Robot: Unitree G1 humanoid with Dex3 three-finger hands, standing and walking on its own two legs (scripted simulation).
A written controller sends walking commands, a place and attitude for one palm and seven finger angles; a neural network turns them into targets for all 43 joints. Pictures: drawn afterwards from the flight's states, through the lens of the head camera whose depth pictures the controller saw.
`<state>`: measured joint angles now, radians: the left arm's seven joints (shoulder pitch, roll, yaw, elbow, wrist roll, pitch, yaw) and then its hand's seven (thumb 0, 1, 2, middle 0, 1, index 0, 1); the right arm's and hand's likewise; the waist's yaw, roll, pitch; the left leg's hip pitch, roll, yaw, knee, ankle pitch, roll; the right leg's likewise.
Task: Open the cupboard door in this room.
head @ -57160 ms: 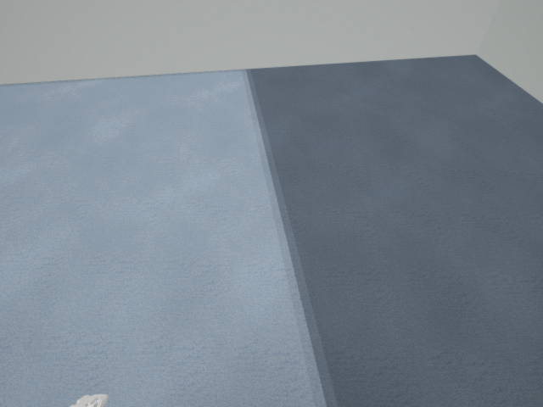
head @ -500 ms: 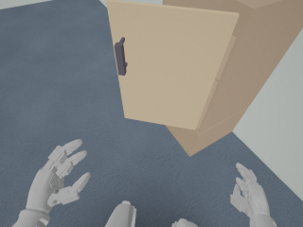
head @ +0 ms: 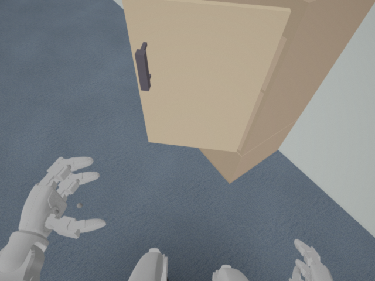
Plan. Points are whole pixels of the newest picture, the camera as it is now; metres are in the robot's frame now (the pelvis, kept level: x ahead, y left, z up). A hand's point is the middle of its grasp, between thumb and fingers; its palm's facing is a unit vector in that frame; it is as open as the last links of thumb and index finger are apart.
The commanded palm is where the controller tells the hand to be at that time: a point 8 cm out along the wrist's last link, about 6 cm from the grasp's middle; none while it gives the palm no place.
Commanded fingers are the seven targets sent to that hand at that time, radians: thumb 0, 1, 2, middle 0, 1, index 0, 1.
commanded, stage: raise the hand with hooked fingers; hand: left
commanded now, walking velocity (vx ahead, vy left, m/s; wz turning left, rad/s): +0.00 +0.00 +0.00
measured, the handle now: (145, 66) +0.65 +0.16 +0.06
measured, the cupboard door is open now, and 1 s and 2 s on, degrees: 48 48 48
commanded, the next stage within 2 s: move the hooked fingers beside the handle in 1.08 s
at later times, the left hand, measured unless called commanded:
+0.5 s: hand (53, 183) +0.28 +0.27 +0.07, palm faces -0.05 -1.00 -0.04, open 14.0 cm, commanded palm +0.26 +0.32 +0.08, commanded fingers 0.00 -0.50 0.30 -0.30 -1.20 -0.30 -1.20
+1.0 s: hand (58, 176) +0.29 +0.26 +0.08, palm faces -0.06 -1.00 -0.04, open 14.0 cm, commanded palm +0.27 +0.31 +0.08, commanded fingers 0.00 -0.50 0.30 -0.30 -1.20 -0.30 -1.20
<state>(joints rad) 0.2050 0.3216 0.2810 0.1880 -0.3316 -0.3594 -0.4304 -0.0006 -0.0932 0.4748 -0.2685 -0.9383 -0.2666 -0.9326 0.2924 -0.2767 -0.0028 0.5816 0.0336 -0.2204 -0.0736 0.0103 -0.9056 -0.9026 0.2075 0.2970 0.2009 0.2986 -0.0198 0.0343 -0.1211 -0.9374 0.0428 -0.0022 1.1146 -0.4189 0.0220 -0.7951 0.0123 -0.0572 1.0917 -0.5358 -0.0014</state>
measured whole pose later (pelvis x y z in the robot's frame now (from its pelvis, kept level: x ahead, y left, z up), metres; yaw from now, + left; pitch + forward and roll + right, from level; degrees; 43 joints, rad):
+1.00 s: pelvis +0.01 -0.01 +0.01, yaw +0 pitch +13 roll -3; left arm -0.01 0.44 0.43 0.41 -0.39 -0.30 -0.60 -0.01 -0.50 0.30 -0.30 -1.20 -0.30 -1.20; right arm 0.30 -0.29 0.03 0.53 0.04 -0.19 -0.07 0.01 -0.91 -0.90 0.21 0.30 0.20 0.30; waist -0.01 0.03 -0.12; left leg -0.88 0.06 -0.01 1.06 -0.41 0.01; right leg -0.74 0.03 -0.06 1.03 -0.52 -0.01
